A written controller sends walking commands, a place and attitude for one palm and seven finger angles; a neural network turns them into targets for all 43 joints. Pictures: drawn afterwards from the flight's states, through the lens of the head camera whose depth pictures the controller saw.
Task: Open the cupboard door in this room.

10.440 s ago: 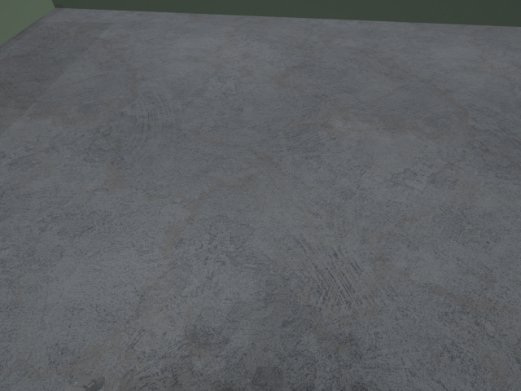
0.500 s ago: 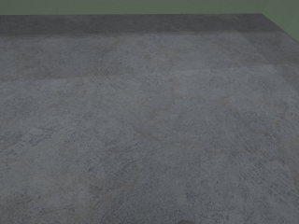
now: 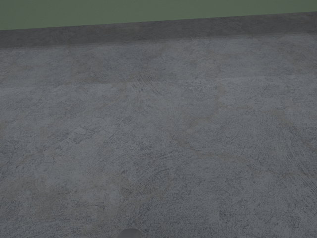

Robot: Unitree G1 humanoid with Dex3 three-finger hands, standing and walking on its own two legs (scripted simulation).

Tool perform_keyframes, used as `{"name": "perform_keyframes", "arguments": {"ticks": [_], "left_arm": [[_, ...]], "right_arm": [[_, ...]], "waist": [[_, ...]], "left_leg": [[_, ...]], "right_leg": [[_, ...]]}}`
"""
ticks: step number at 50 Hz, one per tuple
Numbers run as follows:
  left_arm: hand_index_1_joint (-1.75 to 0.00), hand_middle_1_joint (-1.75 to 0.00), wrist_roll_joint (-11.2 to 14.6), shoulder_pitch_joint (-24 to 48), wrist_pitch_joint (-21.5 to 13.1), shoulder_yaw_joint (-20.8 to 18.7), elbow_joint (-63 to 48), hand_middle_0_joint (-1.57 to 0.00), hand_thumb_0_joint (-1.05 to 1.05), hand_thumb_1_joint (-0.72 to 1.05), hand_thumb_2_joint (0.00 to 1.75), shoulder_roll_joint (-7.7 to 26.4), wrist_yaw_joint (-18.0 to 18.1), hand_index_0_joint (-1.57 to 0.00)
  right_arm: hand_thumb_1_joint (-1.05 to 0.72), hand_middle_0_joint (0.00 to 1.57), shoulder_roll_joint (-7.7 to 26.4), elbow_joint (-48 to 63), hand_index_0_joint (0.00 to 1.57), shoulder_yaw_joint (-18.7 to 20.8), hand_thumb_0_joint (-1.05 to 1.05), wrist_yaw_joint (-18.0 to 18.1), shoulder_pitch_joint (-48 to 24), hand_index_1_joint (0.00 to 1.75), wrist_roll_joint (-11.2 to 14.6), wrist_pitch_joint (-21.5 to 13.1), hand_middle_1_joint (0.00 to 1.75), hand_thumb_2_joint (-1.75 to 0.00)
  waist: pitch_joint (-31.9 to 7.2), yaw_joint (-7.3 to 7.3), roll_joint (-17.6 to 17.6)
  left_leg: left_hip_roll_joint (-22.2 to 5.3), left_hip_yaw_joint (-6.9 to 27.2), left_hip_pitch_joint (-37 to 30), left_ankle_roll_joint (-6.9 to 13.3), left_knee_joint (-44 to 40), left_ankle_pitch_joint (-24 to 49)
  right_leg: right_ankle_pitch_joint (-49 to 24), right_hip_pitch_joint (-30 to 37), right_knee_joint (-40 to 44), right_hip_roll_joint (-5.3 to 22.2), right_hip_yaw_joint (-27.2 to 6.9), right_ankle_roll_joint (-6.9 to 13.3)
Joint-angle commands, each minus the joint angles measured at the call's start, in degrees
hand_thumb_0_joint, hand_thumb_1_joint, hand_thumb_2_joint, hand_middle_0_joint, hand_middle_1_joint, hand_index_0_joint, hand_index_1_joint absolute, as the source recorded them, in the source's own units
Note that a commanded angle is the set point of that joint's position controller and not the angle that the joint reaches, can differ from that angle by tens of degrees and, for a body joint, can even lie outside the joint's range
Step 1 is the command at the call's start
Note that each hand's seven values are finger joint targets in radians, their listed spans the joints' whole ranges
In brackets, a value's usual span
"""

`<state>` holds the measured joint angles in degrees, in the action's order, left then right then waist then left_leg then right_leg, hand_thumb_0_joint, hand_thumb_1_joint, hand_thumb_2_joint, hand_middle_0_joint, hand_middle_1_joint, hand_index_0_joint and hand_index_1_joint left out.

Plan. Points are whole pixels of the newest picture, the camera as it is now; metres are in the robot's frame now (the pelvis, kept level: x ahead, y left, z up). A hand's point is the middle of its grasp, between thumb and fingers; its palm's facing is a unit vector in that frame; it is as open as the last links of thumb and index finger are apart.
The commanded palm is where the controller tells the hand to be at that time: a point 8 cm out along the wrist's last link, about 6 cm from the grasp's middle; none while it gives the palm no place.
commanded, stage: turn or walk to find it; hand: left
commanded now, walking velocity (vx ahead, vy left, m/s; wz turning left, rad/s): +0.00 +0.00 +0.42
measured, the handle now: out of the picture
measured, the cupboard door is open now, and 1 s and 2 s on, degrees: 0 0 0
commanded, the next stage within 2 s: none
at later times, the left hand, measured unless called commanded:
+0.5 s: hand out of the picture -0.03 +0.28 -0.17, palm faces +0.26 -0.94 -0.24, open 7.4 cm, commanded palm none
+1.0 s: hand out of the picture -0.04 +0.20 -0.15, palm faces +0.41 -0.87 -0.26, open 7.4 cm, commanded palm none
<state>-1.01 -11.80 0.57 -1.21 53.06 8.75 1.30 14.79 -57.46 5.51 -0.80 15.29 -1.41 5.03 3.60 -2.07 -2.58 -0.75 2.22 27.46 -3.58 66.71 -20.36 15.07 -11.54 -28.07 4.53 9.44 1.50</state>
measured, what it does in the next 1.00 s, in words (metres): steps on the spot, turning left: left foot, then right foot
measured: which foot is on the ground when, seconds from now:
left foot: up 0.00-0.22, down 0.24-0.78, up 0.80-1.00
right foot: down 0.00-0.24, up 0.26-0.74, down 0.76-1.00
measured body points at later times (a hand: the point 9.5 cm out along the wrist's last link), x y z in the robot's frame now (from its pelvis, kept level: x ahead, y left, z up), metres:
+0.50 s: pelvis -0.03 +0.06 +0.00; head -0.01 +0.09 +0.45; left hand -0.04 +0.33 -0.15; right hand +0.12 -0.15 -0.13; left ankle -0.04 +0.15 -0.74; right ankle -0.01 -0.10 -0.66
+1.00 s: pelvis -0.04 +0.00 +0.00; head -0.01 -0.03 +0.45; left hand -0.07 +0.24 -0.13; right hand +0.08 -0.24 -0.17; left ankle -0.13 +0.13 -0.64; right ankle -0.01 -0.09 -0.74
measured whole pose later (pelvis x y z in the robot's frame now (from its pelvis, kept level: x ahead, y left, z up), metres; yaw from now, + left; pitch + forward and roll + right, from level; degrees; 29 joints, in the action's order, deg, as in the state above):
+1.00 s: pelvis -0.04 +0.00 +0.00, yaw +25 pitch -1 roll +2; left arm -0.9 -11.9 0.3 -1.2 53.2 8.4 1.3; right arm 14.8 -57.8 5.6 -0.7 15.4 -1.4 5.0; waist 3.6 -2.2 -2.8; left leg -0.4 2.8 27.8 -3.7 66.8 -20.2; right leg 15.8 -10.9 -27.9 4.1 8.9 1.7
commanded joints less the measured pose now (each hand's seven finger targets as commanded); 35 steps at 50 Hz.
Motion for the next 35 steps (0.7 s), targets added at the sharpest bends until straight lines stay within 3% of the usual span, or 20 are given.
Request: {"name": "perform_keyframes", "arguments": {"ticks": [1,3,7,9,10,11,12,13,14,15,17,19,24,29,33,35], "left_arm": [[-0.30,-0.30,-0.4,-2.9,-1.2,-3.5,-2.4,-0.20,0.00,0.90,0.90,12.6,0.8,-0.20],[-0.30,-0.30,-0.6,-5.1,-1.1,-3.7,-1.3,-0.20,0.00,0.90,0.90,13.1,0.7,-0.20],[-0.30,-0.30,-0.9,-5.8,-0.7,-4.4,-0.2,-0.20,0.00,0.90,0.90,15.4,0.5,-0.20],[-0.30,-0.30,-0.8,-4.2,-0.4,-4.5,0.1,-0.20,0.00,0.90,0.90,15.6,0.5,-0.20],[-0.30,-0.30,-0.3,-3.2,-0.1,-4.6,0.1,-0.20,0.00,0.90,0.90,15.3,0.4,-0.20],[-0.30,-0.30,0.2,-3.7,0.3,-4.3,-0.5,-0.20,0.00,0.90,0.90,13.6,0.3,-0.20],[-0.30,-0.30,0.5,-3.8,0.7,-3.5,-2.4,-0.20,0.00,0.90,0.90,9.7,-0.2,-0.20],[-0.30,-0.30,-0.1,0.7,1.3,-2.5,-4.1,-0.20,0.00,0.90,0.90,9.5,0.1,-0.20],[-0.30,-0.30,-0.2,1.5,1.9,-2.8,-3.4,-0.20,0.00,0.90,0.90,8.8,0.5,-0.20],[-0.30,-0.30,0.1,2.1,2.0,-3.1,-2.5,-0.20,0.00,0.90,0.90,10.0,0.3,-0.20],[-0.30,-0.30,0.1,-0.2,1.7,-3.5,-0.6,-0.20,0.00,0.90,0.90,10.3,-0.4,-0.20],[-0.30,-0.30,0.0,-1.0,1.6,-3.3,0.0,-0.20,0.00,0.90,0.90,10.4,-0.6,-0.20],[-0.30,-0.30,0.0,0.6,1.6,-3.2,-1.3,-0.20,0.00,0.90,0.90,10.1,-0.3,-0.20],[-0.30,-0.30,0.3,4.0,1.3,-2.9,-3.6,-0.20,0.00,0.90,0.90,8.9,-0.1,-0.20],[-0.30,-0.30,0.6,3.2,0.8,-2.7,-4.0,-0.20,0.00,0.90,0.90,8.2,0.1,-0.20],[-0.30,-0.30,0.8,0.3,0.5,-2.8,-3.4,-0.20,0.00,0.90,0.90,8.4,0.2,-0.20]], "right_arm": [[-0.90,0.20,2.5,4.2,0.20,-0.2,0.00,-0.1,-3.8,0.30,0.2,-1.5,0.30,-0.90],[-0.90,0.20,2.0,4.8,0.20,-0.6,0.00,0.0,-6.3,0.30,0.4,-1.9,0.30,-0.90],[-0.90,0.20,1.5,5.3,0.20,-1.4,0.00,0.1,-7.1,0.30,1.1,-2.7,0.30,-0.90],[-0.90,0.20,1.6,4.7,0.20,-1.5,0.00,0.3,-4.4,0.30,1.1,-3.2,0.30,-0.90],[-0.90,0.20,2.4,4.1,0.20,-1.4,0.00,0.3,-2.4,0.30,1.0,-3.6,0.30,-0.90],[-0.90,0.20,5.5,3.9,0.20,-0.8,0.00,0.2,-0.4,0.30,0.8,-4.2,0.30,-0.90],[-0.90,0.20,11.4,4.4,0.20,0.6,0.00,0.4,0.7,0.30,0.2,-4.6,0.30,-0.90],[-0.90,0.20,13.6,3.9,0.20,0.9,0.00,0.8,3.1,0.30,0.4,-4.0,0.30,-0.90],[-0.90,0.20,12.1,3.0,0.20,0.6,0.00,1.6,2.4,0.30,0.3,-4.4,0.30,-0.90],[-0.90,0.20,10.7,3.8,0.20,0.1,0.00,2.0,-0.8,0.30,0.2,-4.1,0.30,-0.90],[-0.90,0.20,8.1,5.4,0.20,-1.0,0.00,2.0,-5.7,0.30,0.3,-4.5,0.30,-0.90],[-0.90,0.20,7.7,5.7,0.20,-1.0,0.00,1.9,-5.6,0.30,0.5,-4.8,0.30,-0.90],[-0.90,0.20,7.7,5.6,0.20,-0.5,0.00,1.8,-3.3,0.30,0.5,-4.7,0.30,-0.90],[-0.90,0.20,8.1,5.4,0.20,0.1,0.00,1.7,-1.4,0.30,0.0,-4.3,0.30,-0.90],[-0.90,0.20,8.1,5.8,0.20,0.4,0.00,1.5,-2.0,0.30,-0.2,-3.9,0.30,-0.90],[-0.90,0.20,8.0,6.1,0.20,0.5,0.00,1.5,-2.8,0.30,-0.1,-3.8,0.30,-0.90]], "waist": [[-1.8,3.46,11.7],[-2.5,4.73,12.5],[-5.2,5.06,15.2],[-6.2,3.12,14.4],[-6.5,1.65,12.5],[-8.2,0.45,4.6],[-7.1,-0.20,-13.2],[-5.3,-2.03,-11.3],[-6.0,-1.47,-13.5],[-3.5,-0.62,-11.9],[-2.2,1.93,-7.1],[-3.1,2.04,-4.3],[-3.4,1.14,-3.9],[-4.4,-0.19,-5.0],[-4.7,0.45,-6.0],[-6.1,1.87,-6.0]], "left_leg": [[-1.4,-1.6,2.8,-0.8,-6.0,-3.2],[-1.3,-3.0,1.2,-0.6,-12.2,-6.0],[-0.6,-5.8,-4.4,0.4,-22.9,-7.3],[-0.1,-7.3,-10.2,1.0,-32.5,-1.8],[-0.5,-7.4,-15.9,1.4,-39.7,5.3],[-4.6,-2.4,-23.9,3.0,-45.9,12.6],[-19.1,16.4,-29.1,9.1,-48.1,29.2],[-23.4,17.4,-24.5,12.8,-48.7,35.3],[-20.8,16.8,-23.9,11.9,-48.4,37.1],[-18.8,14.1,-20.9,12.2,-48.5,33.3],[-13.7,8.6,-19.8,11.6,-48.4,31.9],[-12.7,7.7,-20.1,11.7,-49.1,30.8],[-12.8,11.3,-21.7,13.0,-49.8,27.1],[-12.9,15.6,-22.5,14.2,-48.1,28.1],[-11.5,18.0,-17.9,13.6,-46.4,29.5],[-9.8,18.3,-15.5,12.5,-44.6,29.0]], "right_leg": [[-12.3,4.8,11.0,14.9,-9.8,5.7],[-18.7,7.1,9.4,15.6,-9.5,6.2],[-25.2,8.1,5.6,16.6,-7.8,6.9],[-24.4,6.2,1.9,16.1,-5.5,4.8],[-20.6,2.5,-1.3,14.9,-3.2,2.2],[-13.0,-4.2,-9.1,12.1,-0.5,-1.0],[13.2,-19.3,-20.3,4.3,1.9,-5.5],[20.8,-19.6,-28.5,3.0,-2.9,-5.5],[19.6,-20.8,-32.5,2.5,-7.0,-5.5],[15.9,-20.7,-35.3,2.9,-8.3,-5.5],[9.0,-19.7,-37.3,2.3,-8.1,-5.7],[6.9,-18.6,-36.6,2.1,-8.1,-6.2],[6.9,-18.9,-32.5,1.5,-8.7,-6.9],[10.6,-16.8,-24.2,-0.2,-8.7,-6.5],[10.4,-9.5,-14.6,-2.3,-7.9,-5.4],[5.6,-3.9,-6.8,-3.2,-7.4,-5.0]]}}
